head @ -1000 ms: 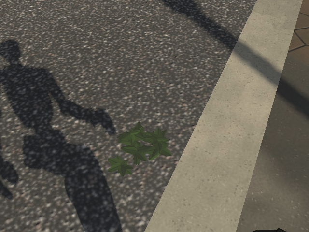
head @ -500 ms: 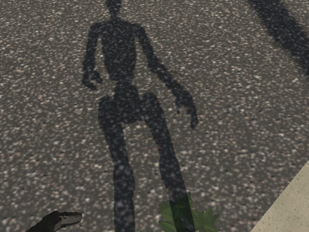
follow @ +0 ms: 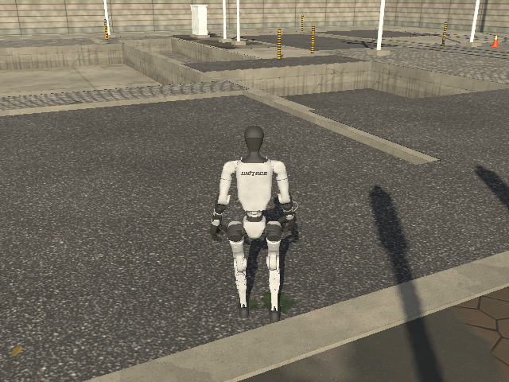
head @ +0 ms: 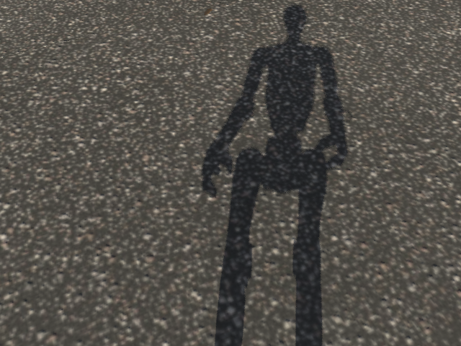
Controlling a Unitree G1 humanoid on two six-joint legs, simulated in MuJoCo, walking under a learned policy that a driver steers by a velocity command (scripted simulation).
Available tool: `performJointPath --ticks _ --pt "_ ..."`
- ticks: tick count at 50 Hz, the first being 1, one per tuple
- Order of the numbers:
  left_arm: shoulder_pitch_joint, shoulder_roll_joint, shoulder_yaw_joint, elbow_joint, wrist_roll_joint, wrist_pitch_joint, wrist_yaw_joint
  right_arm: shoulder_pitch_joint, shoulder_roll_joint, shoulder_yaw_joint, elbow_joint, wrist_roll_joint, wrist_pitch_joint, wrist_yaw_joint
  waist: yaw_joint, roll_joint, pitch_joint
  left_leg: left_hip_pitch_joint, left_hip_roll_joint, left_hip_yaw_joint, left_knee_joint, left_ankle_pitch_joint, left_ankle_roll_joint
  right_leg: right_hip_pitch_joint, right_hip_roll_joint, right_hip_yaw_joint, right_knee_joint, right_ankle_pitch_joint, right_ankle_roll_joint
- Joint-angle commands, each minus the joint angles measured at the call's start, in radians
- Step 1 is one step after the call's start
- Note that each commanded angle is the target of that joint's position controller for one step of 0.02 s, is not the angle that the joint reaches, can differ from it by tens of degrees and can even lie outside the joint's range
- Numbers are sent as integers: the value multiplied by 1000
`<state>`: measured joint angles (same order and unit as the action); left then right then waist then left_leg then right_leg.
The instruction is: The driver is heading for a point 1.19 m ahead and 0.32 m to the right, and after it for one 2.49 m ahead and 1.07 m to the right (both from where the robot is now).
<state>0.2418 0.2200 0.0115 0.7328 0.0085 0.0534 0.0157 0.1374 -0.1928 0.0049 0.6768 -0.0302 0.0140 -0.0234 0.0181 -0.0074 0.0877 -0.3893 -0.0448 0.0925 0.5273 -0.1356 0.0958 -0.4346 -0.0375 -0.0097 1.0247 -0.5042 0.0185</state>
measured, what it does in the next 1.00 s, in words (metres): walks ahead, turning right: right foot, then left foot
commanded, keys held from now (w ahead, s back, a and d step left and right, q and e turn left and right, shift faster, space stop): e+shift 0.38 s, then w+e+shift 0.16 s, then w+shift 0.02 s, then w+q+shift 0.44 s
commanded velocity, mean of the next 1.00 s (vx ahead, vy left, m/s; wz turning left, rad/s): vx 0.41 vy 0.00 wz -0.33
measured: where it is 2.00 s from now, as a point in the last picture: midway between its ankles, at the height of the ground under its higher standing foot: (286, 191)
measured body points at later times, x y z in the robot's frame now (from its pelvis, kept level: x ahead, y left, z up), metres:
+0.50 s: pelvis +0.01 -0.05 +0.02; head +0.02 -0.08 +0.47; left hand +0.20 +0.20 -0.07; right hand +0.05 -0.36 -0.09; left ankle +0.08 +0.10 -0.67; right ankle -0.01 -0.11 -0.73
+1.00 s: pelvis +0.19 -0.13 +0.01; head +0.23 -0.12 +0.46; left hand +0.51 -0.03 -0.05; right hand +0.01 -0.36 -0.10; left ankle +0.11 +0.05 -0.73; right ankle +0.23 -0.29 -0.71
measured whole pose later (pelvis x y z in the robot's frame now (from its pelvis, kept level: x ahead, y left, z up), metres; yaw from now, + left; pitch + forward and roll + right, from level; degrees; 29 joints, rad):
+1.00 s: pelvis +0.19 -0.13 +0.01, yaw -19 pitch +5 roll -1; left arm 0.02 0.27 0.00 0.58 0.03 -0.05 -0.05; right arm 0.55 -0.27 -0.07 0.84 -0.01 -0.05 0.02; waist -0.15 -0.02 -0.02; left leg -0.01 -0.03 -0.25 0.32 -0.37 0.04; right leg -0.50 0.01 0.04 0.55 -0.20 0.04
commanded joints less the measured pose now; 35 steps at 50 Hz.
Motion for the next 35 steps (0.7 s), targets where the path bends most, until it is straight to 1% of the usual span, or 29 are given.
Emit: performJointPath --ticks 1,3,5,6,7,8,9,10,11,12,13,14,15,16,17,19,20,21,22,23,24,26,28,30,31,32,33,34,35 --pt "107 106 39 -30 -6 1 -13 32 -171 -57 -43 -2 -9 -9 -8 88 -227 138 313 -178 -170 362 154 117 7 -19 -78 44 -23" --pt "69 102 43 -52 -2 7 -24 19 -165 -61 -45 -3 1 -10 -15 121 -205 116 319 -157 -183 194 144 120 7 -38 -128 57 -30" --pt "52 101 48 -70 1 13 -34 11 -168 -68 -44 -4 10 -13 -12 137 -180 90 329 -138 -179 71 123 141 14 -59 -198 62 -41" --pt "67 95 49 -71 1 13 -38 1 -176 -73 -44 -1 13 -15 3 130 -175 72 328 -119 -159 27 102 178 21 -72 -266 87 -51" --pt "99 89 51 -63 3 10 -43 -11 -184 -80 -44 6 17 -19 24 113 -171 38 314 -87 -119 -34 65 238 34 -81 -366 134 -69" --pt "127 110 59 -56 12 3 -46 5 -178 -85 -35 9 21 -21 34 46 -133 -27 278 -41 -21 -140 2 278 22 -2 -497 176 -95" --pt "130 203 80 -74 28 -8 -38 51 -133 -81 -41 10 32 -17 19 -210 -74 -171 155 67 244 -323 -92 273 -182 352 -721 225 -147" --pt "145 332 116 -92 24 -4 -23 -43 -121 -71 -113 9 38 -23 53 -320 0 -335 -12 -26 398 -506 -129 190 -343 660 -811 433 -275" --pt "144 309 119 -88 27 0 -8 -62 -115 -66 -113 2 38 -23 39 -215 2 -314 25 -127 540 -455 -130 158 -314 604 -812 399 -310" --pt "86 258 106 -95 16 5 -1 -51 -133 -71 -101 12 34 -18 2 -137 6 -300 42 -153 562 -343 -128 138 -239 493 -778 349 -283" --pt "15 236 101 -109 11 8 -3 -33 -145 -76 -87 14 26 -12 -34 -97 -6 -288 44 -155 551 -257 -128 148 -164 417 -752 355 -240" --pt "-20 223 100 -124 4 5 -6 -12 -156 -80 -72 -2 22 -7 -37 -105 -45 -282 37 -143 572 -213 -132 191 -124 380 -723 449 -223" --pt "-18 208 99 -127 -1 2 -10 7 -159 -82 -58 -10 22 -1 -33 -93 -93 -268 31 -143 595 -198 -139 234 -103 360 -699 541 -218" --pt "9 209 101 -122 -7 -3 -14 10 -156 -80 -57 -9 23 3 -24 -73 -125 -267 28 -146 600 -194 -145 273 -100 364 -682 595 -214" --pt "37 216 106 -115 -9 -7 -15 3 -151 -77 -62 -5 24 5 -14 -59 -140 -281 28 -153 589 -192 -150 312 -99 378 -672 616 -212" --pt "75 231 116 -108 -8 -9 -12 -26 -148 -71 -75 2 27 2 9 -70 -143 -312 28 -166 527 -192 -155 370 -91 416 -664 597 -212" --pt "106 236 120 -104 -6 -9 -13 -30 -157 -69 -77 -3 25 5 28 -79 -176 -304 28 -169 482 -194 -158 392 -78 455 -705 350 -222" --pt "116 240 122 -107 -1 -9 -19 -43 -168 -69 -79 -8 23 11 43 -108 -176 -303 27 -175 438 -200 -158 394 -72 510 -756 64 -235" --pt "114 248 124 -112 3 -9 -25 -60 -181 -72 -83 -11 19 17 51 -140 -155 -304 19 -175 395 -215 -160 383 -75 565 -795 -99 -245" --pt "114 253 126 -116 7 -11 -30 -81 -192 -73 -87 -11 13 22 58 -152 -133 -299 12 -176 353 -227 -162 371 -79 602 -813 -163 -251" --pt "114 257 127 -118 9 -14 -33 -101 -194 -73 -91 -8 4 25 62 -147 -114 -287 8 -179 310 -229 -164 357 -76 619 -812 -167 -254" --pt "106 267 130 -118 10 -25 -34 -135 -185 -66 -99 -3 -16 29 65 -123 -93 -237 -2 -184 228 -220 -163 312 -58 629 -784 -120 -251" --pt "62 270 128 -128 9 -35 -38 -122 -178 -60 -96 6 -31 30 46 -127 -93 -141 -10 -175 148 -225 -152 241 -38 617 -755 -78 -243" --pt "17 233 111 -134 7 -46 -47 -39 -167 -54 -66 17 -42 26 10 -140 -113 58 -2 -129 47 -185 -120 125 -27 564 -748 -39 -224" --pt "8 211 100 -131 8 -50 -48 17 -158 -53 -46 20 -48 18 -20 -120 -112 193 10 -103 -33 -104 -96 46 -15 544 -735 -47 -211" --pt "7 194 92 -127 13 -55 -46 66 -169 -57 -31 15 -54 7 -48 -84 -106 315 12 -92 -82 -94 -72 -36 8 517 -684 -70 -191" --pt "-11 163 79 -135 13 -66 -43 143 -199 -65 -13 6 -66 -1 -84 -17 -115 449 69 -168 -105 -191 -46 -153 47 454 -552 -99 -159" --pt "-41 82 52 -157 11 -80 -39 246 -262 -74 -6 -11 -78 -5 -122 166 -149 504 278 -475 -236 -501 7 -229 152 272 -216 -63 -112" --pt "-88 113 49 -212 8 -94 -39 248 -361 -106 17 -19 -76 10 -98 223 -51 476 417 -903 -385 -741 119 -470 179 161 -95 9 -96"
Keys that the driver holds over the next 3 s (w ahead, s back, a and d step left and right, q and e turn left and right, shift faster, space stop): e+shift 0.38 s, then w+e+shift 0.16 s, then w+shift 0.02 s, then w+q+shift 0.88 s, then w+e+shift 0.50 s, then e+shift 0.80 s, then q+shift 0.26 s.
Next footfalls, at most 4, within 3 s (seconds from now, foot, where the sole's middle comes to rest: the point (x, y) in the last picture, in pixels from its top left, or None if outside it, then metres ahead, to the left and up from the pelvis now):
0.18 right None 0.03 -0.12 -0.76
0.66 left None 0.14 0.03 -0.76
1.04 right None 0.27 -0.31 -0.76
1.48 left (288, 252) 0.73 -0.14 -0.76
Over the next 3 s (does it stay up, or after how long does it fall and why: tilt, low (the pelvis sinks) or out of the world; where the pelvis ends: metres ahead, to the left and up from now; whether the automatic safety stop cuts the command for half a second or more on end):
stays up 1.34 -0.21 0.01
